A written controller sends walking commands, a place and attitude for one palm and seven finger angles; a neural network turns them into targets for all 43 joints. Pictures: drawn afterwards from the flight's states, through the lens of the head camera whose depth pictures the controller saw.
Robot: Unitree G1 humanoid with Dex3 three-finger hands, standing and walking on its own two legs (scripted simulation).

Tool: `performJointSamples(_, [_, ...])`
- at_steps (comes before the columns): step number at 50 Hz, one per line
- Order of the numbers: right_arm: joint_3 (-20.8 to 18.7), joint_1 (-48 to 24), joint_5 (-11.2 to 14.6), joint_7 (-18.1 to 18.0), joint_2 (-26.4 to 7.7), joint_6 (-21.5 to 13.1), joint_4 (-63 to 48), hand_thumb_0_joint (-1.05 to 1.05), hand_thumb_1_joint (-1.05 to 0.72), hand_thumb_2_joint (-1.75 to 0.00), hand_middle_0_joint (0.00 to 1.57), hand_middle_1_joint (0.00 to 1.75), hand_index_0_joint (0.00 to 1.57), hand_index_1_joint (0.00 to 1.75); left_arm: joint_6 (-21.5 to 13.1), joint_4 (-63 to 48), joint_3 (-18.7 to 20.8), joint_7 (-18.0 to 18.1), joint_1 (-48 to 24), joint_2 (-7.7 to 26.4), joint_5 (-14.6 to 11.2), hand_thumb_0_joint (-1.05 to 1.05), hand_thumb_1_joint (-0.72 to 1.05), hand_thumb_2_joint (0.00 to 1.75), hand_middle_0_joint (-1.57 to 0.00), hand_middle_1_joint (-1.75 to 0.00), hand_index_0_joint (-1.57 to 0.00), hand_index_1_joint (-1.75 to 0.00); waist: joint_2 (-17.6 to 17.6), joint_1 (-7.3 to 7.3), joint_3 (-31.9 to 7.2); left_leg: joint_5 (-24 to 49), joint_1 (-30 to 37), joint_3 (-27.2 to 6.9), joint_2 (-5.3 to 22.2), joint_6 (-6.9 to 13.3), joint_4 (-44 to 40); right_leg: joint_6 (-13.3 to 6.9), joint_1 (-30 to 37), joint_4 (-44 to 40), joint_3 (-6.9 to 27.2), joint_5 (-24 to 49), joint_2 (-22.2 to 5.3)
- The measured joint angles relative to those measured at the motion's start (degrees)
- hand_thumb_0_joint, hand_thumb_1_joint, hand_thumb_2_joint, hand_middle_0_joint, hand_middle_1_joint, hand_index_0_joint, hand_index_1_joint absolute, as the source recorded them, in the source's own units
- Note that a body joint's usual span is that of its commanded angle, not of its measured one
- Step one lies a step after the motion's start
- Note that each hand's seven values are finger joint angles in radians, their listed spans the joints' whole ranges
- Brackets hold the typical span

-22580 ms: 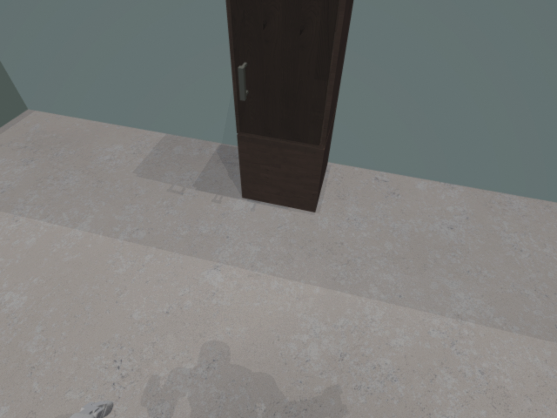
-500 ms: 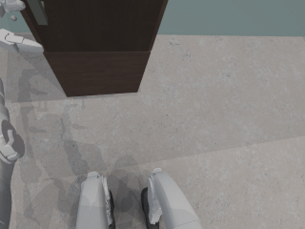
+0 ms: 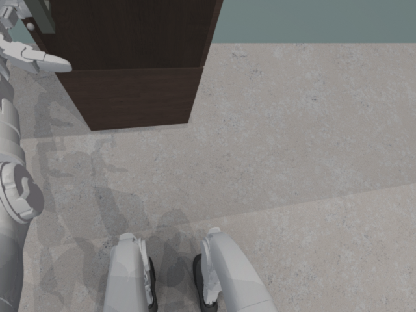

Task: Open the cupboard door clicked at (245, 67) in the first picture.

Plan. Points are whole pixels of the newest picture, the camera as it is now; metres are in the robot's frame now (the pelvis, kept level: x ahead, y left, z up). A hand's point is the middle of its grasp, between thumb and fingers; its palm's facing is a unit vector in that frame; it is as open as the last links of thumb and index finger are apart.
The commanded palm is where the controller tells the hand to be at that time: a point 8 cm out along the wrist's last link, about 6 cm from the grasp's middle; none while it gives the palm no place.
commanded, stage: slide the fingers in behind the handle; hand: left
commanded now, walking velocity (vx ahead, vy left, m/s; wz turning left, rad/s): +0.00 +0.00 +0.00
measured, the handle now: out of the picture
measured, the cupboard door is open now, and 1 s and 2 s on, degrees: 0 0 10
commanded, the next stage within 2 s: close the thumb around the handle in 0.68 s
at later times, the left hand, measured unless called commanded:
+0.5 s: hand (35, 24) +0.58 +0.22 +0.06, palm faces +0.09 -1.00 -0.03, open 14.0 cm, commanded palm +0.57 +0.21 +0.05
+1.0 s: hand (42, 24) +0.58 +0.21 +0.06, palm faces +0.07 -1.00 -0.02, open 12.7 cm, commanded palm +0.56 +0.21 +0.05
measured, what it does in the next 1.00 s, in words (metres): stands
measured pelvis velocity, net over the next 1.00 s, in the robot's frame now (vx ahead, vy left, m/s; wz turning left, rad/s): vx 0.00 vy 0.01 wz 0.01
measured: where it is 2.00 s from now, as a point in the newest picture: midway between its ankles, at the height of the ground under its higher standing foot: (177, 296)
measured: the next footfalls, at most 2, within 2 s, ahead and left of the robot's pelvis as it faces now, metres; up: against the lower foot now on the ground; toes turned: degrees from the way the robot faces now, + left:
none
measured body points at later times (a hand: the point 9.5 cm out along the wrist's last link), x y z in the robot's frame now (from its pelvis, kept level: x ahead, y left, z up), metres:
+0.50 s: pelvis +0.00 +0.00 +0.00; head +0.21 +0.06 +0.40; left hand +0.56 +0.27 +0.06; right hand +0.01 -0.26 -0.10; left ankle +0.06 +0.10 -0.57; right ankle +0.03 -0.11 -0.57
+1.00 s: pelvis +0.00 +0.01 +0.00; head +0.20 +0.06 +0.40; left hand +0.57 +0.26 +0.06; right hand -0.01 -0.25 -0.09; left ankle +0.06 +0.10 -0.57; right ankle +0.03 -0.11 -0.57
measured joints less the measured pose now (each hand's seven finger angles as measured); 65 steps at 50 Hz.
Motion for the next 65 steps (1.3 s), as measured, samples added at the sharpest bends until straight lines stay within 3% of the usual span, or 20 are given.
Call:
performJointSamples(17, [-0.9,-0.3,-0.3,0.8,0.3,0.2,0.6,0.00,-0.91,-0.90,0.21,0.30,0.21,0.30,-0.4,-0.8,-2.9,2.9,0.0,-2.9,-1.1,-0.02,-0.50,0.30,-0.26,-1.21,-0.30,-1.20,-0.2,1.05,-0.3,-0.1,0.8,-0.3,-0.5,-0.2,-0.5,-0.1,0.9,-0.4,-0.2,-0.4,-0.4])
performJointSamples(44, [-0.7,0.4,-0.7,1.3,0.4,0.5,0.5,0.00,-0.91,-0.90,0.21,0.30,0.21,0.30,-1.9,1.8,-3.7,4.8,-1.3,-4.0,0.3,-0.02,-0.47,0.32,-0.27,-1.21,-0.30,-1.20,0.3,0.32,-0.7,0.0,0.7,0.2,-1.0,0.7,-0.4,0.8,1.1,-0.5,0.2,-0.2,-0.8])
performJointSamples(52, [-0.9,0.6,-0.8,1.4,0.5,0.7,0.4,0.00,-0.91,-0.90,0.21,0.30,0.21,0.30,-2.2,0.3,-3.2,4.8,-0.2,-4.7,0.6,-0.01,-0.20,0.43,-0.30,-1.23,-0.32,-1.23,0.5,0.10,-0.8,-0.1,0.6,0.5,-0.8,0.8,-0.3,0.9,0.8,-0.5,0.6,-0.1,-0.7])
performJointSamples(65, [-0.7,0.6,-0.6,1.6,0.5,0.9,0.3,0.00,-0.91,-0.90,0.21,0.30,0.21,0.30,-2.6,1.1,-1.9,5.5,0.8,-4.8,0.6,0.00,0.48,0.72,-0.33,-1.28,-0.35,-1.29,0.6,0.12,-0.8,-0.2,1.9,0.9,-0.6,0.6,-1.2,0.8,1.7,-1.0,1.0,-0.1,-0.4])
